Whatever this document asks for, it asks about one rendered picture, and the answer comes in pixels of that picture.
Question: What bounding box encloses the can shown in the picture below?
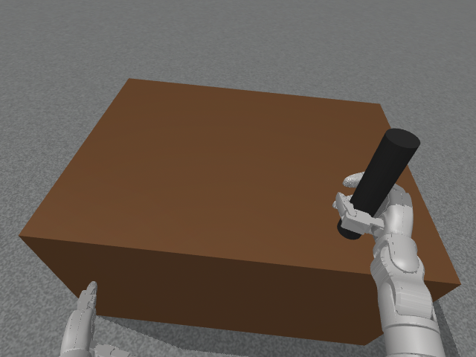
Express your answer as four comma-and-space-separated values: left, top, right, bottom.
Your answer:
337, 129, 420, 239

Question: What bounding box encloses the right robot hand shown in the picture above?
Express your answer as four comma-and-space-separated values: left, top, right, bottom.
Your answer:
332, 172, 414, 243

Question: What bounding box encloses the left robot hand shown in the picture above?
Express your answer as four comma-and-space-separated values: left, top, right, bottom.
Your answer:
60, 281, 136, 357

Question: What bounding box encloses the right robot arm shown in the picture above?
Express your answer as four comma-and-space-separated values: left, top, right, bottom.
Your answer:
370, 234, 446, 357

